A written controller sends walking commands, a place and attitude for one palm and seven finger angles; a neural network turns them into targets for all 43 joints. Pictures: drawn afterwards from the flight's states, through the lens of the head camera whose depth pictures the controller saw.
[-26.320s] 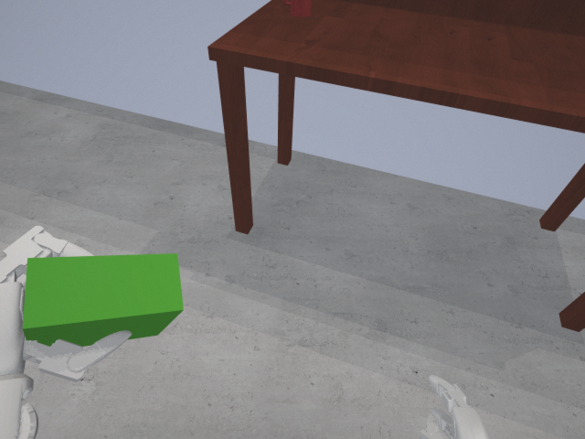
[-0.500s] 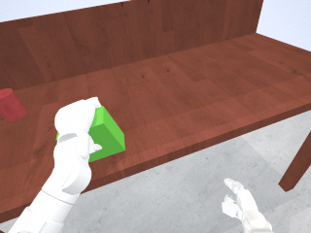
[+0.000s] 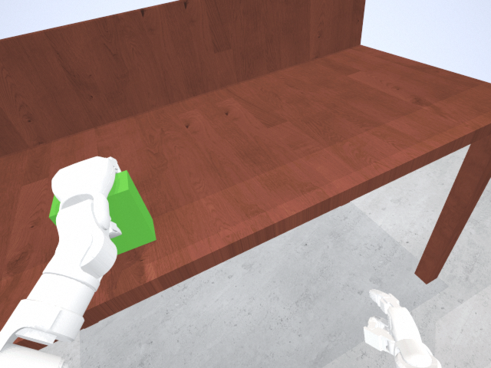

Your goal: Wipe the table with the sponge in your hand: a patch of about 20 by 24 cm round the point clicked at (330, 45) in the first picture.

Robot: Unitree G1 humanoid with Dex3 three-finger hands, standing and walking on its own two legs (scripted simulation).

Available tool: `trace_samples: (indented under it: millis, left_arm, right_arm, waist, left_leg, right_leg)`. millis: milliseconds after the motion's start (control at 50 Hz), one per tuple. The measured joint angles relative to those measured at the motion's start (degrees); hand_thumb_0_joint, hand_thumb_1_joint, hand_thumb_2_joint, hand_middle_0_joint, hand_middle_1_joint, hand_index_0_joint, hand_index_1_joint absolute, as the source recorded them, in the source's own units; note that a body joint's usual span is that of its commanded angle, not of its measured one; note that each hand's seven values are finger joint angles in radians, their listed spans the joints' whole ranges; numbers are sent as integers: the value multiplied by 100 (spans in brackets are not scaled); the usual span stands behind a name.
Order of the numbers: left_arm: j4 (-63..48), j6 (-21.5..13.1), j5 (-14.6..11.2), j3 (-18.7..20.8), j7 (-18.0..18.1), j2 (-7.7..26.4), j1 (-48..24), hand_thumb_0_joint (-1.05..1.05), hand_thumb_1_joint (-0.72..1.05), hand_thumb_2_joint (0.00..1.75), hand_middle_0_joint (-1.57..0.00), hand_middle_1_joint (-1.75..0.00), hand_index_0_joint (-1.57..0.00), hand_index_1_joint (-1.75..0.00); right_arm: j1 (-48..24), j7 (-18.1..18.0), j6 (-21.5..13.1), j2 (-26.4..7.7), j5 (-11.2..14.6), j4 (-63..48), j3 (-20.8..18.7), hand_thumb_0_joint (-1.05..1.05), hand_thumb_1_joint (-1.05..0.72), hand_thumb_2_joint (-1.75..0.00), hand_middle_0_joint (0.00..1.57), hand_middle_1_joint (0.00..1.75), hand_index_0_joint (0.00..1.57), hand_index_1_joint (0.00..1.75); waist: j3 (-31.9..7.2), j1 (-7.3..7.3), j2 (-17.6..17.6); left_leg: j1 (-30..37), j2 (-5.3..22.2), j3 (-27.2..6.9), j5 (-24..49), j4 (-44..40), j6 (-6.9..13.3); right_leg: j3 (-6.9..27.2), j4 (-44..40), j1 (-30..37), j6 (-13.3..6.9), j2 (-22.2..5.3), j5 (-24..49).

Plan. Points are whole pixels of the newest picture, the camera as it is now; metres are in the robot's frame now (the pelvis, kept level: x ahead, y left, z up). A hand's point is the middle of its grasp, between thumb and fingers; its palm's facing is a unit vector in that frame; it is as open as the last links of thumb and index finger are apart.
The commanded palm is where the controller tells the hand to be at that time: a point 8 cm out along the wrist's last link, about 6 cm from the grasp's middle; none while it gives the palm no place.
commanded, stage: wipe forward along the third lane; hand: left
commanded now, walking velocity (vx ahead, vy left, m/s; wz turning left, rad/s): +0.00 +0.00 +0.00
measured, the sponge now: (113, 226) +0.32 +0.28 +0.11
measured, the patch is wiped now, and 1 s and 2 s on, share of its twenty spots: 0.95 0.95 0.95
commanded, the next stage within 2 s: wipe back along the third lane in 1.08 s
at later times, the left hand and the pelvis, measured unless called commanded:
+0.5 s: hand (87, 191) +0.35 +0.33 +0.16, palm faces +0.01 -0.03 -1.00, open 10.2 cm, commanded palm +0.32 +0.33 +0.19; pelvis +0.01 +0.02 +0.00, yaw +0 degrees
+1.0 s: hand (81, 174) +0.40 +0.37 +0.16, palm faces -0.03 -0.01 -1.00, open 10.2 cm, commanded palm +0.38 +0.36 +0.19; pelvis +0.00 +0.07 +0.00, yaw +1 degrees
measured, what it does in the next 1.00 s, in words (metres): shifts its weight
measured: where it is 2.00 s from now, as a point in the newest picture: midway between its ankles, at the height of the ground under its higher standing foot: outside the picture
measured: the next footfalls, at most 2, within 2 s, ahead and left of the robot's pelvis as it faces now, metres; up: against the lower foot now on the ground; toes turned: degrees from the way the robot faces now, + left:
none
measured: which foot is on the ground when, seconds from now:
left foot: down 0.00-1.00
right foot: down 0.00-1.00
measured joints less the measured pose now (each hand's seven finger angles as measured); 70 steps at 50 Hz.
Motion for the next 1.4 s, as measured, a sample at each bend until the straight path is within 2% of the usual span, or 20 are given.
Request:
trace_samples:
  millis: [120,220,420,480,560,740,900,1040,1200,1280,1400]
  left_arm:
    - [231,-426,-102,431,-1,259,126,-2,-52,105,-71,-133,-74,-132]
    - [514,-658,-126,623,44,387,-19,-2,-52,106,-71,-134,-74,-133]
    - [840,-668,-49,691,32,439,-309,-1,-52,106,-71,-134,-74,-133]
    - [964,-701,-30,631,2,411,-427,-1,-52,106,-71,-133,-74,-132]
    - [1227,-773,33,565,30,359,-685,-1,-52,106,-72,-133,-74,-132]
    - [2219,-897,225,266,145,221,-1553,0,-52,106,-72,-133,-74,-132]
    - [3077,-1110,378,142,296,164,-2185,0,-52,106,-72,-134,-74,-133]
    - [3420,-1228,408,110,460,54,-2430,0,-52,106,-72,-133,-74,-133]
    - [3763,-1160,450,1,646,-107,-2750,0,-53,106,-72,-133,-75,-132]
    - [3718,-1058,449,-95,704,-180,-2763,0,-53,106,-72,-133,-75,-132]
    - [2846,-803,358,-161,995,-329,-2048,0,-52,106,-71,-135,-73,-134]
  right_arm:
    - [147,-33,-66,-51,-35,7,-24,2,-90,-90,20,30,20,30]
    - [314,-78,-86,-129,-35,32,-99,1,-90,-90,20,30,20,30]
    - [538,-25,52,-122,3,79,-135,2,-90,-90,20,30,20,30]
    - [584,-29,71,-107,17,48,-137,2,-90,-90,20,30,20,30]
    - [595,-28,76,-71,23,47,-132,1,-90,-89,20,30,20,30]
    - [666,-65,50,31,47,62,-76,1,-90,-89,20,30,20,30]
    - [926,-54,33,59,55,74,-77,1,-90,-89,20,30,20,30]
    - [1170,2,46,63,43,173,-116,1,-90,-89,20,30,20,30]
    - [1214,78,18,138,26,272,-125,1,-90,-89,20,30,20,30]
    - [1203,143,-5,174,8,245,-155,1,-90,-89,20,30,20,30]
    - [1122,289,71,173,7,185,-192,1,-90,-89,20,30,20,30]
  waist:
    - [-58,-24,-20]
    - [-83,-80,22]
    - [-146,-136,-33]
    - [-184,-171,-3]
    - [-182,-187,0]
    - [-187,-243,-95]
    - [-226,-356,-180]
    - [-283,-363,-187]
    - [-310,-348,-217]
    - [-333,-319,-206]
    - [-434,-201,-115]
  left_leg:
    - [-183,-82,-178,-46,266,49]
    - [-368,-150,-188,-214,375,90]
    - [-590,-196,-140,-170,356,54]
    - [-596,-192,-113,-225,294,64]
    - [-629,-213,-129,-207,248,-24]
    - [-718,-290,-157,-18,112,-43]
    - [-802,-370,-149,85,15,53]
    - [-815,-449,-115,117,-70,169]
    - [-836,-544,-98,125,-130,266]
    - [-835,-573,-94,118,-160,296]
    - [-666,-589,-78,27,-181,343]
  right_leg:
    - [149,116,-139,-3,71,-40]
    - [98,202,-291,1,126,-91]
    - [75,220,-515,80,50,-94]
    - [43,218,-548,117,30,-97]
    - [10,196,-583,168,-8,-70]
    - [-14,13,-628,306,-104,89]
    - [-2,-150,-667,432,-194,189]
    - [36,-269,-656,543,-281,218]
    - [52,-299,-679,633,-379,182]
    - [58,-330,-673,658,-409,167]
    - [84,-417,-476,691,-425,110]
